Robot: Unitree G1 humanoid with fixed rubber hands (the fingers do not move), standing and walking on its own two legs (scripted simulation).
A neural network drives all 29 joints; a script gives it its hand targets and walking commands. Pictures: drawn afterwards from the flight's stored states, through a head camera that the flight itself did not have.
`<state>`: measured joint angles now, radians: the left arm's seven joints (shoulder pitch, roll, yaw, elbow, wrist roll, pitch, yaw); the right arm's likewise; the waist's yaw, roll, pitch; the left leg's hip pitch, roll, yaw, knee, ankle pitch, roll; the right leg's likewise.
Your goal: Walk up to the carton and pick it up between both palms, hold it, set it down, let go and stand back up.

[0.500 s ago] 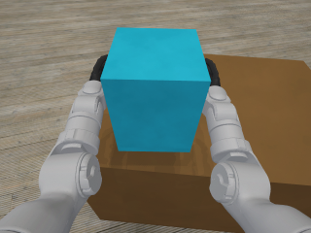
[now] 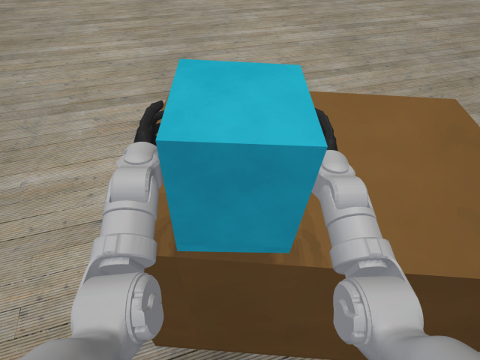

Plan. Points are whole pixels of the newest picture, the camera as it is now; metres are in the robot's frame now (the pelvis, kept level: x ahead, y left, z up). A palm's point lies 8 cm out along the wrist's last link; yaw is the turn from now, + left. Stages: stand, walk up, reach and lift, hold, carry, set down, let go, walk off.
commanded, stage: reach and lift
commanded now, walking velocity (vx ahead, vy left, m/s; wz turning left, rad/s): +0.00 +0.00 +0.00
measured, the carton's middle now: (237, 160) +0.40 -0.04 +0.14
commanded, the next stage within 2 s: hold in 1.56 s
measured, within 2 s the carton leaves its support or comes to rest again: neither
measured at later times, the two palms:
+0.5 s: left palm (140, 161) +0.36 +0.11 +0.19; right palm (330, 172) +0.34 -0.18 +0.16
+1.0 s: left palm (118, 167) +0.36 +0.14 +0.18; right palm (310, 164) +0.36 -0.15 +0.16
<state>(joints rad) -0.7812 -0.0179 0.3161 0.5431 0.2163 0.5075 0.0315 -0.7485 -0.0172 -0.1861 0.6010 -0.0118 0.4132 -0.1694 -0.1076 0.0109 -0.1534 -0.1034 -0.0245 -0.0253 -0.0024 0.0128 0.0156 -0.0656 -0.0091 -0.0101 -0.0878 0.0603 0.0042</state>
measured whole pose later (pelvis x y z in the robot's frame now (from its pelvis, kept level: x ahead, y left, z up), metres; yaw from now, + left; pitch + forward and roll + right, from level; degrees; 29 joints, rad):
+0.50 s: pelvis -0.02 +0.00 +0.00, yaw -1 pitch +2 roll +0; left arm -0.66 -0.10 0.33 0.10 0.28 0.79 -0.04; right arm -0.61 -0.01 -0.10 0.27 0.07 0.58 -0.20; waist -0.09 0.02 -0.06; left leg -0.04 -0.01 -0.01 -0.05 0.05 0.01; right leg -0.06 0.00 0.00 -0.01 0.04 0.00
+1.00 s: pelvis +0.01 +0.00 +0.00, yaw +0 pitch -3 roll +0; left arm -0.51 -0.10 0.28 -0.22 0.31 0.94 -0.07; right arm -0.53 -0.04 0.02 0.12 0.16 0.59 -0.24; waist -0.09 0.00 0.04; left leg 0.12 -0.02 -0.01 -0.09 0.02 0.01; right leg 0.11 0.00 -0.01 -0.09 0.02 0.00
